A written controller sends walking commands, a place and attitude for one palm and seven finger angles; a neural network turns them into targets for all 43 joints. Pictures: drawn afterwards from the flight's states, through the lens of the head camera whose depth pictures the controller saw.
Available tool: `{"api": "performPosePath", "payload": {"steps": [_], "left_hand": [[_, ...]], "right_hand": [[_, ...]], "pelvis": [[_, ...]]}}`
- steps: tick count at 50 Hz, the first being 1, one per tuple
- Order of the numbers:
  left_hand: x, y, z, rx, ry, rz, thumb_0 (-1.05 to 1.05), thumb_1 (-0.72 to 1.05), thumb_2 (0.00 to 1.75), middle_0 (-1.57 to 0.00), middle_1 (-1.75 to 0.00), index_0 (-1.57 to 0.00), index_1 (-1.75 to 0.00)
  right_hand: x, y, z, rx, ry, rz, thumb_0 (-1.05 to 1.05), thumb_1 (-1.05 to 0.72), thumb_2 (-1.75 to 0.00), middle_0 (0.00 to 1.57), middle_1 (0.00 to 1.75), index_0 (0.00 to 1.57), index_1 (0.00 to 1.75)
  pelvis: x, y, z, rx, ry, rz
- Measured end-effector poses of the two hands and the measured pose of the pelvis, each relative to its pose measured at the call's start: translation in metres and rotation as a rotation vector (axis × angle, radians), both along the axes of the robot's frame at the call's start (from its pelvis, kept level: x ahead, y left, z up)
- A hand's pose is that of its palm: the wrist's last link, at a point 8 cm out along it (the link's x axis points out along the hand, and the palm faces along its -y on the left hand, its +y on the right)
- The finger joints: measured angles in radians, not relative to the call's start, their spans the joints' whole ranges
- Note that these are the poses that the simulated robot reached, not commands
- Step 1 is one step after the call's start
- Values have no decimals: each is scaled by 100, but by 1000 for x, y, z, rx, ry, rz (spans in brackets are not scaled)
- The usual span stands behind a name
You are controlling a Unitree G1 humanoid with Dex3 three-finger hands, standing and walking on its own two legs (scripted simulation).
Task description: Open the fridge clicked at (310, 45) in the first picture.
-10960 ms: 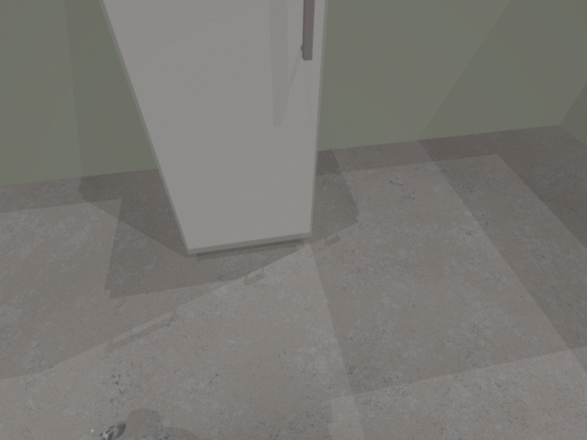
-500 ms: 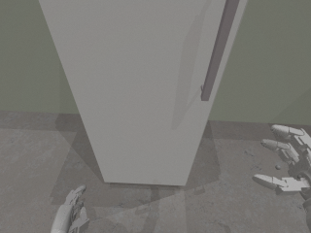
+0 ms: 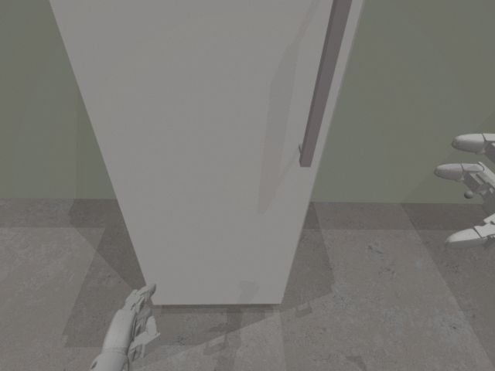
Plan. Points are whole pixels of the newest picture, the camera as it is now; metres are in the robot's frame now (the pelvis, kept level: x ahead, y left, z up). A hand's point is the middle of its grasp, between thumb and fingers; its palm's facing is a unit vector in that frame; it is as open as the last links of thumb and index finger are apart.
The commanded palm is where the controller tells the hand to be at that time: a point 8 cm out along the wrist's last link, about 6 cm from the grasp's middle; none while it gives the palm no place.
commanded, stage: raise the hand to about handle height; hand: right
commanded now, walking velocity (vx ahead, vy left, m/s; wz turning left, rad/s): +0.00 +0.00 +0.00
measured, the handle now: (321, 73) +0.54 -0.13 +0.27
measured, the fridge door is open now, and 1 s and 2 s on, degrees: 0 0 0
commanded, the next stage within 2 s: move the hooked fingers beside the handle in 0.58 s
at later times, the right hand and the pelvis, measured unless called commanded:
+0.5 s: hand (462, 179) +0.28 -0.27 +0.24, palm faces +0.08 +0.99 -0.09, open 14.0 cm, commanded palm +0.25 -0.31 +0.25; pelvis +0.00 +0.01 +0.00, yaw +1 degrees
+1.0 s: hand (433, 160) +0.33 -0.25 +0.24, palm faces +0.05 +1.00 -0.07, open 14.0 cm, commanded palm +0.29 -0.30 +0.24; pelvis +0.01 +0.01 +0.00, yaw +0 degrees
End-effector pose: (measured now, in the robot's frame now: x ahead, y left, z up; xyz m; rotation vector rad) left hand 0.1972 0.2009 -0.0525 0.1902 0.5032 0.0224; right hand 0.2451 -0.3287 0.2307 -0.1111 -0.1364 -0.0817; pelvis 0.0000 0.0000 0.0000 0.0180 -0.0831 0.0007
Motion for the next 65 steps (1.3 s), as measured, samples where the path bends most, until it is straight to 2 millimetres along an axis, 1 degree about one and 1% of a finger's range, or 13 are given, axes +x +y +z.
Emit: {"api": "performPosePath", "payload": {"steps": [6,8,10,14,18,23,27,37,41,48,55,65], "left_hand": [[-4,10,-3,4,17,11,1,90,90,-20,-30,-20,-30],[-5,14,-3,2,19,15,1,90,90,-20,-30,-20,-30],[-5,18,-3,-1,19,20,1,90,90,-20,-30,-20,-30],[-4,24,-2,-3,15,31,1,90,90,-20,-30,-20,-30],[-2,27,-1,5,9,37,1,90,90,-20,-30,-20,-30],[3,25,0,8,4,35,1,90,90,-20,-30,-20,-30],[7,22,0,2,4,29,1,90,90,-20,-30,-20,-30],[14,13,-2,-18,11,11,1,90,90,-20,-30,-20,-30],[15,11,-4,-13,22,4,1,90,90,-20,-30,-20,-30],[14,13,-4,-9,36,19,1,90,90,-20,-30,-20,-30],[8,22,-5,-11,53,53,1,90,90,-20,-30,-20,-30],[0,34,-11,17,97,87,1,90,90,-20,-30,-20,-30]], "right_hand": [[6,-3,22,-6,-4,1,-1,50,-30,30,120,30,120],[8,-2,26,-3,-1,7,-1,51,-30,30,120,30,120],[10,-1,25,5,11,19,-1,51,-30,30,120,30,120],[13,4,15,14,46,31,-1,51,-30,30,120,30,120],[13,10,10,17,37,29,-1,51,-30,30,120,30,120],[13,9,12,21,7,12,-1,51,-30,30,120,30,120],[15,7,14,17,15,1,-1,51,-30,30,120,30,120],[20,9,16,11,27,21,-1,51,-30,30,120,30,120],[28,13,14,24,33,22,-1,51,-30,30,120,30,120],[51,22,11,38,51,30,-1,51,-30,30,120,30,120],[66,27,12,51,46,40,-1,51,-30,30,120,30,120],[84,32,5,67,74,27,-1,51,-30,30,120,30,120]], "pelvis": [[-2,4,0,-1,-2,-1],[-2,5,0,-2,0,0],[-2,6,0,-3,5,3],[-1,7,-1,-3,9,8],[1,8,-1,-3,7,11],[4,9,-1,-4,5,10],[5,9,-1,-4,6,7],[10,8,-1,-7,16,2],[10,7,-1,-6,17,-4],[11,8,0,-8,25,-1],[15,8,0,-11,34,13],[17,9,0,-11,41,8]]}}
